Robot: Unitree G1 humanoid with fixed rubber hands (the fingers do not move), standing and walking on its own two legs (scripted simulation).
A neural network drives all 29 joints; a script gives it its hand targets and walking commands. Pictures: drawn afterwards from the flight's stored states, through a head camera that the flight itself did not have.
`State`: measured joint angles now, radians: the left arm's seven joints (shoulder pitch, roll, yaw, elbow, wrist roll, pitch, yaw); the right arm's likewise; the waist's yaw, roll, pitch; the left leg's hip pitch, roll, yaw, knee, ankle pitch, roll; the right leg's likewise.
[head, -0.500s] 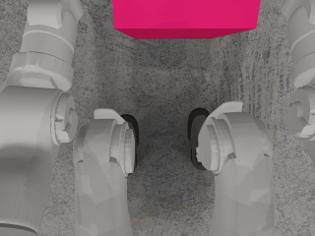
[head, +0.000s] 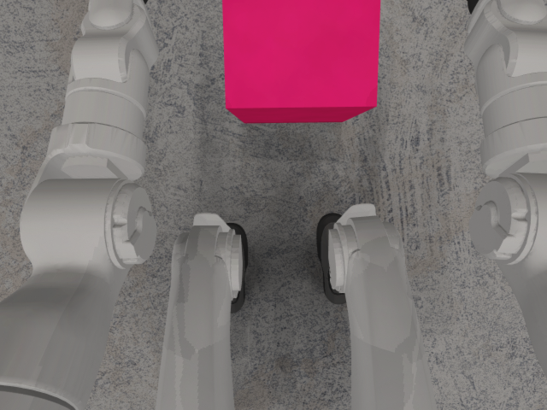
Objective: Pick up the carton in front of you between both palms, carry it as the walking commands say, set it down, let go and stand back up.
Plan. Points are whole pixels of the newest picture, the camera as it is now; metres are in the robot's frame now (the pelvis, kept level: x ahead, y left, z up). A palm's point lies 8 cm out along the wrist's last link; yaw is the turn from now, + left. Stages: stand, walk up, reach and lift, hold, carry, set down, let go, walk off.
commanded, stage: set down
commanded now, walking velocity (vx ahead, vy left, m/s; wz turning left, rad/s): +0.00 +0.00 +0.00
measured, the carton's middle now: (296, 57) +0.55 -0.05 -0.33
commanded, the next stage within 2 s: let go in 0.56 s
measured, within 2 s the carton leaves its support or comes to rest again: neither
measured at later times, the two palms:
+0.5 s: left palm out of the picture +0.57 +0.15 +0.04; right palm out of the picture +0.55 -0.25 +0.04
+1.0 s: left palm out of the picture +0.46 +0.18 +0.14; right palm out of the picture +0.44 -0.26 +0.15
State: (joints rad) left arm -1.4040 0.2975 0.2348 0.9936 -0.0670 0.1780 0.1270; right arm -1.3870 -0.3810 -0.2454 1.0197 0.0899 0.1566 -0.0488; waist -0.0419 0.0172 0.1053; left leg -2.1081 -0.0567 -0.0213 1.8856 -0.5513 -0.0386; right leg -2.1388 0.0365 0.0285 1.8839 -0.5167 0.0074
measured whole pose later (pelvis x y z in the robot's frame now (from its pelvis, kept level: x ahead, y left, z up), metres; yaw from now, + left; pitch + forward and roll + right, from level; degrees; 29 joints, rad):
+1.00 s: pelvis +0.08 -0.01 +0.26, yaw -1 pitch +36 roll +1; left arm -0.54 0.15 0.22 0.60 0.09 0.12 0.02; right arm -0.55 -0.24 -0.24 0.64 -0.07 0.10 0.09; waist -0.03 0.01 -0.06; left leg -1.15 -0.03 -0.05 0.82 -0.30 -0.03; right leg -1.17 0.03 0.03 0.83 -0.28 -0.01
